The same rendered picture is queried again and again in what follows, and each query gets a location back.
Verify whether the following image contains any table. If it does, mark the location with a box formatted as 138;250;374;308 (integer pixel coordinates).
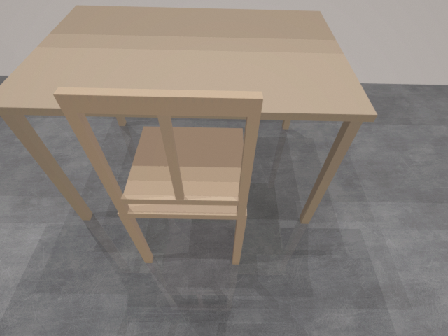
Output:
0;5;377;224

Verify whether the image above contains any chair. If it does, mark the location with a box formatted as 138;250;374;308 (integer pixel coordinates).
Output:
53;87;263;265

